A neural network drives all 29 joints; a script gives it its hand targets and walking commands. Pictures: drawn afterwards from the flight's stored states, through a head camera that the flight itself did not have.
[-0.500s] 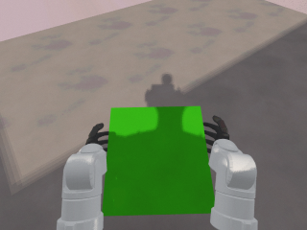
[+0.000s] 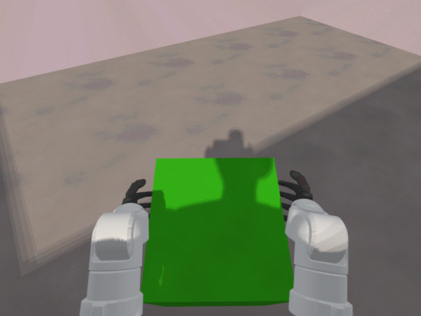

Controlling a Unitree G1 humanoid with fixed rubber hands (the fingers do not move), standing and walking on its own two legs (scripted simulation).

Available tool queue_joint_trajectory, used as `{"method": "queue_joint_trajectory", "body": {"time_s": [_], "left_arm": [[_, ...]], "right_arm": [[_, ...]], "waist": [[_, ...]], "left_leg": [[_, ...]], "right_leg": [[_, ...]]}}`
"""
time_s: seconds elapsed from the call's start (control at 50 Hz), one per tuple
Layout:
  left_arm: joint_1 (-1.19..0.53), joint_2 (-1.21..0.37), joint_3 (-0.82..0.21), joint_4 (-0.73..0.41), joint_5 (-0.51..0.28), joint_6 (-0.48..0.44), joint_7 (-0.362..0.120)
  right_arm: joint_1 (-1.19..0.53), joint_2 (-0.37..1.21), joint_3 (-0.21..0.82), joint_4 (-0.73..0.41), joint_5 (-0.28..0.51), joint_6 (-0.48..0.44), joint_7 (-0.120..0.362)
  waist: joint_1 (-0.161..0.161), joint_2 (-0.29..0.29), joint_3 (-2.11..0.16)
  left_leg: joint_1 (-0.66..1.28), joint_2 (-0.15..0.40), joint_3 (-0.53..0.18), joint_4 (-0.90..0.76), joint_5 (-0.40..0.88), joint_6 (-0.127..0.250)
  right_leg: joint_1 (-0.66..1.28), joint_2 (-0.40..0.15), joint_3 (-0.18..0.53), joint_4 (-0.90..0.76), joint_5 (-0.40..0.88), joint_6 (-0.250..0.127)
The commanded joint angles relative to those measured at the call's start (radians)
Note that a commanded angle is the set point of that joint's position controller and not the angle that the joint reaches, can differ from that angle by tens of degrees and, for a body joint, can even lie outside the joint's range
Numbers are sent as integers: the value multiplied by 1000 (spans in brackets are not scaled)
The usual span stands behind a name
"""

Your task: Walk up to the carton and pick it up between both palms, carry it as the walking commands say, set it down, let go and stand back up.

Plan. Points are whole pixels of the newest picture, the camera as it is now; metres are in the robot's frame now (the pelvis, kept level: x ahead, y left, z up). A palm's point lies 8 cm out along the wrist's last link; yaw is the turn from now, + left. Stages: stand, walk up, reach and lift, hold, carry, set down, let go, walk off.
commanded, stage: carry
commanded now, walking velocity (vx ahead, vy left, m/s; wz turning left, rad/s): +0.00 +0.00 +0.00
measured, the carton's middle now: (215, 237) +0.29 +0.00 -0.01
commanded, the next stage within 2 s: hold in 0.32 s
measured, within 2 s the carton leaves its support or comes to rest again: neither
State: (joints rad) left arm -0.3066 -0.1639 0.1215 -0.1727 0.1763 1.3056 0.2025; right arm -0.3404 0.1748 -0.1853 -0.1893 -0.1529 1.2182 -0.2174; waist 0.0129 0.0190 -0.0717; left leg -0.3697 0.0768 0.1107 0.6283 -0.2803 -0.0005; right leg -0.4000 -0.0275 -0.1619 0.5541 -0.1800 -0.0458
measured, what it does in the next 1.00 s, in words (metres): stands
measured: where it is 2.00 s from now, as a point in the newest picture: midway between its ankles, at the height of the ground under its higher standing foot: outside the picture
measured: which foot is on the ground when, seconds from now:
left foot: down 0.00-1.00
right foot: down 0.00-1.00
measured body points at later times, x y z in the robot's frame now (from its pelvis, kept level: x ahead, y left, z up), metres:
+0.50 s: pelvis -0.01 +0.00 +0.00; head +0.01 +0.00 +0.45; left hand +0.30 +0.16 +0.02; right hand +0.32 -0.15 +0.04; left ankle +0.03 +0.12 -0.73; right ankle +0.07 -0.09 -0.73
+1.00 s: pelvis +0.00 +0.01 +0.00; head +0.00 +0.01 +0.45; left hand +0.30 +0.17 +0.00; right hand +0.34 -0.13 +0.03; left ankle +0.03 +0.12 -0.73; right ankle +0.07 -0.09 -0.73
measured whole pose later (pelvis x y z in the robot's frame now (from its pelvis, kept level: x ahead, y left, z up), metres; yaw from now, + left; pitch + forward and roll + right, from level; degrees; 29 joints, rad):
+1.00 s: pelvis +0.00 +0.01 +0.00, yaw +0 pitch +0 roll -1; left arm -0.31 -0.16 0.29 0.42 0.26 0.64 0.07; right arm -0.42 0.20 -0.37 0.43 -0.35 0.55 -0.07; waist 0.02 0.04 -0.02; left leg -0.33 0.05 0.10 0.60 -0.28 0.03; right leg -0.36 -0.01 -0.12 0.51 -0.16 -0.04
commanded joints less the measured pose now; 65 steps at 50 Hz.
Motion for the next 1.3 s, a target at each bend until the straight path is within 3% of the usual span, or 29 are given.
{"method": "queue_joint_trajectory", "body": {"time_s": [0.0,0.24,0.3,0.32,0.34,0.36,0.38,0.4,0.42,0.44,0.52,0.54,0.58,0.6,0.62,0.64,0.72,0.76,0.84,0.94,1.0,1.02,1.08,1.12,1.14,1.16,1.18,1.28], "left_arm": [[-655,-952,-633,-93,-505,-52,-392],[-665,-956,-647,-133,-511,-57,-387],[-657,-954,-643,-133,-509,-56,-387],[-347,-781,-70,744,-7,-262,-380],[-358,-762,-193,558,-24,-440,-386],[-471,-810,-309,357,-89,-556,-403],[-573,-901,-409,244,-140,-609,-424],[-709,-913,-473,140,-183,-643,-430],[-796,-934,-533,65,-223,-655,-425],[-783,-918,-555,60,-239,-654,-422],[-750,-846,-457,241,-190,-648,-439],[-750,-837,-425,280,-172,-653,-444],[-774,-827,-396,326,-153,-661,-452],[-793,-827,-391,324,-149,-666,-455],[-864,-858,-436,311,-176,-657,-462],[-819,-848,-424,329,-170,-654,-464],[-789,-853,-356,428,-130,-656,-485],[-788,-855,-341,447,-117,-673,-492],[-786,-880,-335,469,-104,-724,-494],[-847,-880,-334,468,-95,-791,-497],[-826,-878,-307,506,-71,-829,-496],[-832,-868,-303,507,-63,-842,-496],[-846,-844,-296,517,-52,-878,-497],[-841,-822,-288,523,-41,-902,-496],[-833,-811,-278,533,-34,-913,-494],[-833,-809,-282,532,-34,-927,-493],[-827,-796,-279,533,-28,-936,-492],[-780,-737,-260,542,15,-995,-474]], "right_arm": [[-397,1007,678,105,438,45,410],[-405,1011,687,70,448,39,409],[-399,1014,689,66,448,40,407],[-145,842,155,896,-12,-184,400],[-116,835,187,721,-37,-331,399],[-167,890,279,575,-9,-433,412],[-258,1010,395,476,61,-485,430],[-421,1075,504,367,152,-517,442],[-554,1094,560,292,218,-526,450],[-552,1089,585,286,240,-523,447],[-454,1009,459,482,152,-517,432],[-450,1006,438,522,131,-520,433],[-428,1001,392,593,90,-522,435],[-425,1006,381,614,78,-525,438],[-453,1112,451,602,123,-522,448],[-418,1113,446,617,118,-518,446],[-383,1083,341,725,49,-528,453],[-383,1079,316,754,39,-544,460],[-411,1072,303,779,40,-595,472],[-397,1057,265,848,11,-652,481],[-421,1054,261,876,6,-689,484],[-402,1042,243,889,-12,-702,482],[-403,1025,225,915,-27,-735,478],[-408,1014,221,914,-32,-762,472],[-409,1011,226,914,-31,-771,469],[-422,1009,230,905,-34,-786,465],[-406,996,230,919,-37,-796,461],[-391,940,204,924,-70,-858,444]], "waist": [[-15,-1,-292],[-12,9,-324],[-13,-14,-330],[106,55,84],[15,-27,29],[-4,-42,-96],[9,14,-274],[44,16,-411],[76,34,-509],[57,12,-548],[1,16,-363],[10,26,-325],[-7,26,-283],[-11,23,-271],[4,58,-367],[-3,25,-372],[-27,33,-265],[-22,32,-254],[-11,31,-279],[-36,35,-290],[-16,30,-286],[-36,23,-270],[-42,28,-258],[-43,26,-250],[-29,41,-259],[-37,19,-264],[-32,39,-260],[-42,34,-240]], "left_leg": [[91,72,-109,-217,-66,6],[105,88,-115,-201,22,10],[99,87,-111,-192,11,9],[67,-136,-218,-310,-116,16],[49,-138,-242,-269,-28,37],[39,-151,-244,-248,25,37],[78,-156,-232,-253,126,27],[120,-158,-237,-231,212,23],[115,-161,-224,-211,217,25],[132,-153,-220,-202,191,26],[78,-148,-199,-219,-56,21],[57,-147,-195,-228,-83,24],[57,-146,-189,-236,-96,24],[58,-144,-188,-241,-92,26],[24,-132,-211,-213,4,57],[32,-126,-220,-208,20,62],[-10,-122,-224,-221,13,65],[-18,-122,-226,-220,12,65],[-31,-114,-238,-215,6,66],[-43,-112,-247,-193,-2,62],[-79,-109,-251,-177,-13,66],[-87,-107,-253,-168,-7,64],[-134,-106,-253,-148,-26,63],[-155,-109,-254,-127,-21,65],[-162,-113,-248,-118,-16,66],[-174,-113,-254,-108,-19,69],[-189,-115,-249,-102,-11,66],[-225,-128,-249,-69,14,64]], "right_leg": [[168,-145,177,-184,-82,20],[198,-136,155,-115,58,11],[207,-137,157,-115,60,9],[286,76,245,-233,-131,-69],[348,82,286,-216,6,-62],[430,81,295,-182,105,-44],[564,82,282,-144,262,-25],[624,88,263,-98,336,-6],[632,93,256,-82,308,1],[619,93,248,-79,281,9],[509,65,258,-152,-37,19],[495,60,264,-165,-89,19],[460,59,264,-185,-139,20],[454,60,263,-188,-142,20],[499,29,362,-146,-72,2],[495,28,365,-140,-49,9],[484,37,339,-127,-15,2],[480,37,339,-124,-9,1],[480,47,322,-95,37,2],[449,53,318,-70,40,-4],[436,59,317,-49,34,-5],[418,59,319,-45,41,-6],[396,61,322,-27,22,-9],[368,59,329,-15,23,-9],[363,57,336,-10,26,-10],[359,58,335,0,20,-8],[354,55,342,3,27,-11],[255,61,327,39,65,-7]]}}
